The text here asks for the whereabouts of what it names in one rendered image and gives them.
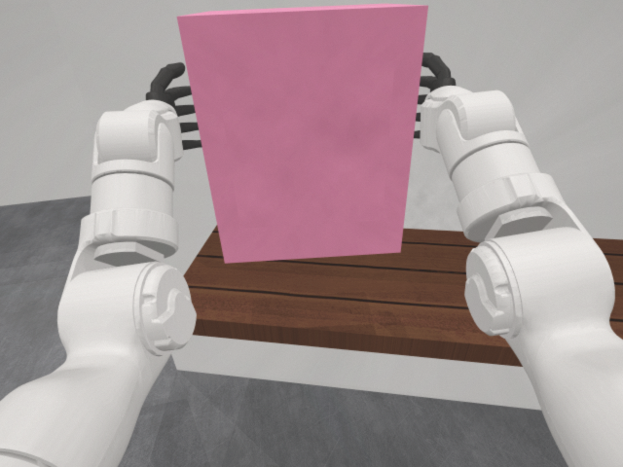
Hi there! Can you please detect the robot left hand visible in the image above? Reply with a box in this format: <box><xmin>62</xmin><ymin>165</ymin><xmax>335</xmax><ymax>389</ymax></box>
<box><xmin>146</xmin><ymin>62</ymin><xmax>202</xmax><ymax>150</ymax></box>

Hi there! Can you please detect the table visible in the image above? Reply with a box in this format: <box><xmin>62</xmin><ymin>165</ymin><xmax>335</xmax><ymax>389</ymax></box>
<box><xmin>183</xmin><ymin>226</ymin><xmax>623</xmax><ymax>367</ymax></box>

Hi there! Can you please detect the robot right hand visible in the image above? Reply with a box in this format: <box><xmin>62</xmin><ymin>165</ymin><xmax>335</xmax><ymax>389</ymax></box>
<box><xmin>414</xmin><ymin>53</ymin><xmax>456</xmax><ymax>139</ymax></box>

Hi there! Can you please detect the carton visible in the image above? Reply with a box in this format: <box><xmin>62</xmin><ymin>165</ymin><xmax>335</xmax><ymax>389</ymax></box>
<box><xmin>177</xmin><ymin>4</ymin><xmax>428</xmax><ymax>264</ymax></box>

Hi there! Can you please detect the robot left upper arm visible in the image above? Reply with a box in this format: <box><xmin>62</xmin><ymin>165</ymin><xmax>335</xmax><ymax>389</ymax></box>
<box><xmin>0</xmin><ymin>262</ymin><xmax>197</xmax><ymax>467</ymax></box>

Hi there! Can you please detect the left robot forearm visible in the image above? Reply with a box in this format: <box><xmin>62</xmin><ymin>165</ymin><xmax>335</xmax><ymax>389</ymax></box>
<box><xmin>57</xmin><ymin>100</ymin><xmax>184</xmax><ymax>342</ymax></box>

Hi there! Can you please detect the right robot forearm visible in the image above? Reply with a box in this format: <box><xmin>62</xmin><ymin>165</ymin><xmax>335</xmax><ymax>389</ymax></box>
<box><xmin>420</xmin><ymin>86</ymin><xmax>615</xmax><ymax>311</ymax></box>

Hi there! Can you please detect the robot right upper arm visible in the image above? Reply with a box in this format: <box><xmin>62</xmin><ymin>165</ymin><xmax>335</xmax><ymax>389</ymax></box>
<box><xmin>464</xmin><ymin>227</ymin><xmax>623</xmax><ymax>467</ymax></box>

